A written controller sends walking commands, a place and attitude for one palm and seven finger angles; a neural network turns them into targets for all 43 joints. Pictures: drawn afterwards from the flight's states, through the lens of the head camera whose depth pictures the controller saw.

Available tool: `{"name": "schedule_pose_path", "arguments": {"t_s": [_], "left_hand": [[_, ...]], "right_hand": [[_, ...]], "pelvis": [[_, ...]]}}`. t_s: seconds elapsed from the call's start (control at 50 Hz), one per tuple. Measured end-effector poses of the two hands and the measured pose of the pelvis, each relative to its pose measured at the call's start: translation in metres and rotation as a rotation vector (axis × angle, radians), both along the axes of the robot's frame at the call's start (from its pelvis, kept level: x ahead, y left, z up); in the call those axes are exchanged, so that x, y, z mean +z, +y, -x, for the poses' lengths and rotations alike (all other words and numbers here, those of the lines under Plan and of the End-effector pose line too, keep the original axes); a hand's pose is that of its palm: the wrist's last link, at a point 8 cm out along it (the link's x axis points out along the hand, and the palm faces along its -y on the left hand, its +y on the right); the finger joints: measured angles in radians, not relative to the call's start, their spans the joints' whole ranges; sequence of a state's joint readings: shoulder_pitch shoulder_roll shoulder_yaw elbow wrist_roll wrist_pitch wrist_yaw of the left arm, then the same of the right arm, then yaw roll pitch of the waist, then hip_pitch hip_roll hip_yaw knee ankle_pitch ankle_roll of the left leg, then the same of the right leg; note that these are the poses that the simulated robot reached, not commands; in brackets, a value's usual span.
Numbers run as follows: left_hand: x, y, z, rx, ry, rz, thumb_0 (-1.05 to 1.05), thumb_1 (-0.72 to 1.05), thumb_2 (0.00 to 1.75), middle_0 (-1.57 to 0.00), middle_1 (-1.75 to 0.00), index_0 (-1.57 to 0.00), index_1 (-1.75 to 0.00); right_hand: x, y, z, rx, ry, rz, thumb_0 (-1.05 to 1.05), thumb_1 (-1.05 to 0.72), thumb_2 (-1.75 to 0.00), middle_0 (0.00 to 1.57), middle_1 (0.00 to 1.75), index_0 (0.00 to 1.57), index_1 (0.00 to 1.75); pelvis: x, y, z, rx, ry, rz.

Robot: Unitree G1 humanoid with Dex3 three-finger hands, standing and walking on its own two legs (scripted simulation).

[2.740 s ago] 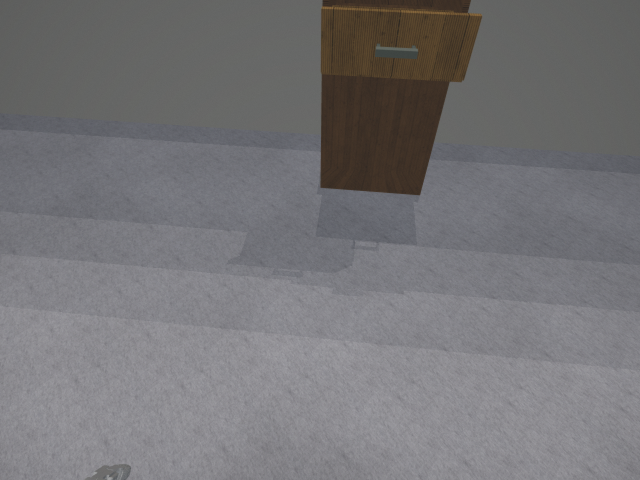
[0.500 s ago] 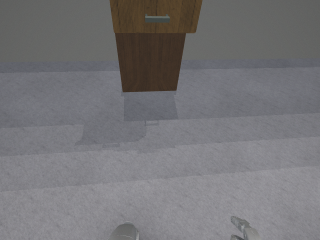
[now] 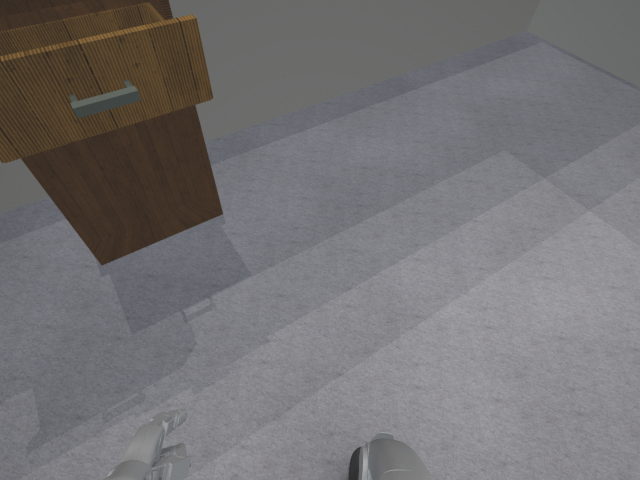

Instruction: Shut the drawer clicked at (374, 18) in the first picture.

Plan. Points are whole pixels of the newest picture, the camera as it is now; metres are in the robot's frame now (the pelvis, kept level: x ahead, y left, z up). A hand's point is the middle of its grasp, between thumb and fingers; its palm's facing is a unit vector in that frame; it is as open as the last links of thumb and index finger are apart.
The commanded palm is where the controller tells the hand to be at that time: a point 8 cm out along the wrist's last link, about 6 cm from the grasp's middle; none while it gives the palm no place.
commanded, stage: walk to a spot facing it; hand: left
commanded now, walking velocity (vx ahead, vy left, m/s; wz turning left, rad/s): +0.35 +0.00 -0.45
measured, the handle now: (104, 96) +0.78 +0.41 +0.03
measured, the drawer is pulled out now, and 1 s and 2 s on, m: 0.29 0.29 0.29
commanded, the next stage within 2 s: turn to face it in 0.70 s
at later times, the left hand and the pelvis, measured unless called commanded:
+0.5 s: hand (185, 413) +0.24 +0.21 -0.18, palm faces -0.06 -0.98 -0.21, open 7.3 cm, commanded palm none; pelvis +0.21 +0.00 -0.01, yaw -10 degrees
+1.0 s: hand (291, 248) +0.56 +0.05 -0.17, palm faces -0.38 -0.90 -0.21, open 7.3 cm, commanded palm none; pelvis +0.37 -0.07 -0.02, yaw -20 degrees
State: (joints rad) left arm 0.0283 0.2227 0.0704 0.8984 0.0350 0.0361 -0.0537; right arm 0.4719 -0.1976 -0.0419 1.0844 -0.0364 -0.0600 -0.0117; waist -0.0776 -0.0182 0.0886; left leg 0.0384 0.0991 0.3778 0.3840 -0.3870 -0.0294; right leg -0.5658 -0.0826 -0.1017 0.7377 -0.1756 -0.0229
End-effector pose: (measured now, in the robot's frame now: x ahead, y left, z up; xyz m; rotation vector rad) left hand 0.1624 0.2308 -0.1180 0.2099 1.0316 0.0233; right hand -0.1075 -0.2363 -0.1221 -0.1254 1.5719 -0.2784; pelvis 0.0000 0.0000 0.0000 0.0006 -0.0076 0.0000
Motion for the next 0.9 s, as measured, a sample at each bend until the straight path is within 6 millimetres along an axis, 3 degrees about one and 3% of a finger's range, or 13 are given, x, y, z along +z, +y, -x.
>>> {"name": "schedule_pose_path", "arguments": {"t_s": [0.08,0.12,0.16,0.22,0.3,0.38,0.46,0.52,0.6,0.7,0.8,0.9], "left_hand": [[-0.012,-0.036,-0.065,-0.076,-0.054,0.013,0.0,0.91,0.9,-0.2,-0.3,-0.2,-0.3],[-0.017,-0.047,-0.079,-0.075,-0.064,0.018,0.0,0.91,0.9,-0.2,-0.3,-0.2,-0.3],[-0.018,-0.052,-0.079,-0.069,-0.027,0.018,0.0,0.91,0.9,-0.2,-0.3,-0.2,-0.3],[-0.018,-0.051,-0.068,-0.058,0.066,0.002,0.0,0.91,0.9,-0.2,-0.3,-0.2,-0.3],[-0.011,-0.027,-0.068,0.0,0.116,-0.05,-0.03,0.95,0.9,-0.21,-0.3,-0.21,-0.3],[-0.013,-0.004,-0.069,0.032,0.171,-0.064,-0.02,0.94,0.9,-0.21,-0.3,-0.21,-0.3],[-0.025,0.016,-0.074,0.074,0.233,-0.05,-0.01,0.93,0.9,-0.2,-0.3,-0.21,-0.3],[-0.036,0.026,-0.084,0.067,0.299,-0.044,-0.01,0.92,0.9,-0.2,-0.3,-0.2,-0.3],[-0.031,0.022,-0.122,0.009,0.337,-0.029,0.0,0.92,0.9,-0.2,-0.3,-0.2,-0.3],[-0.023,0.0,-0.194,-0.069,0.296,-0.003,0.0,0.92,0.9,-0.2,-0.3,-0.2,-0.3],[-0.022,-0.041,-0.276,-0.178,0.243,0.003,0.0,0.91,0.9,-0.2,-0.3,-0.2,-0.3],[-0.025,-0.097,-0.359,-0.304,0.146,-0.027,0.0,0.91,0.9,-0.2,-0.3,-0.2,-0.3]], "right_hand": [[-0.012,0.004,-0.004,-0.078,0.092,-0.051,0.01,-0.91,-0.89,0.2,0.29,0.2,0.3],[-0.019,0.002,-0.023,-0.1,0.095,-0.065,0.01,-0.91,-0.89,0.2,0.29,0.2,0.3],[-0.022,-0.003,-0.058,-0.102,0.041,-0.062,0.01,-0.91,-0.89,0.2,0.29,0.2,0.3],[-0.023,-0.013,-0.126,-0.082,-0.098,-0.046,0.01,-0.91,-0.89,0.2,0.29,0.2,0.3],[-0.015,-0.02,-0.218,-0.035,-0.283,-0.03,0.01,-0.91,-0.89,0.2,0.29,0.2,0.3],[-0.004,-0.021,-0.298,0.024,-0.409,-0.013,0.01,-0.92,-0.89,0.19,0.29,0.2,0.3],[0.004,-0.016,-0.365,0.077,-0.492,0.024,0.0,-0.92,-0.89,0.19,0.29,0.2,0.3],[0.007,-0.012,-0.396,0.08,-0.538,0.06,0.0,-0.91,-0.89,0.2,0.29,0.2,0.3],[0.013,-0.004,-0.398,0.014,-0.509,0.074,0.0,-0.91,-0.89,0.2,0.29,0.2,0.3],[0.012,-0.003,-0.372,-0.108,-0.371,0.083,0.0,-0.94,-0.89,0.2,0.29,0.2,0.3],[0.004,-0.003,-0.337,-0.231,-0.215,0.061,0.0,-0.93,-0.89,0.2,0.29,0.2,0.3],[-0.016,-0.006,-0.312,-0.354,-0.085,0.008,0.0,-0.92,-0.89,0.2,0.29,0.2,0.3]], "pelvis": [[-0.017,-0.019,-0.044,-0.032,0.002,-0.006],[-0.02,-0.026,-0.059,-0.052,-0.006,-0.005],[-0.016,-0.029,-0.073,-0.067,-0.016,0.002],[-0.006,-0.03,-0.095,-0.092,-0.014,0.009],[0.001,-0.028,-0.124,-0.113,0.0,0.014],[0.002,-0.02,-0.156,-0.134,0.004,0.021],[-0.003,-0.006,-0.195,-0.151,-0.002,0.035],[-0.009,0.003,-0.221,-0.188,-0.007,0.024],[0.001,0.006,-0.251,-0.235,-0.006,0.02],[0.01,0.0,-0.286,-0.294,0.002,0.021],[0.008,-0.016,-0.316,-0.351,0.002,0.02],[-0.007,-0.047,-0.347,-0.384,-0.004,0.009]]}}
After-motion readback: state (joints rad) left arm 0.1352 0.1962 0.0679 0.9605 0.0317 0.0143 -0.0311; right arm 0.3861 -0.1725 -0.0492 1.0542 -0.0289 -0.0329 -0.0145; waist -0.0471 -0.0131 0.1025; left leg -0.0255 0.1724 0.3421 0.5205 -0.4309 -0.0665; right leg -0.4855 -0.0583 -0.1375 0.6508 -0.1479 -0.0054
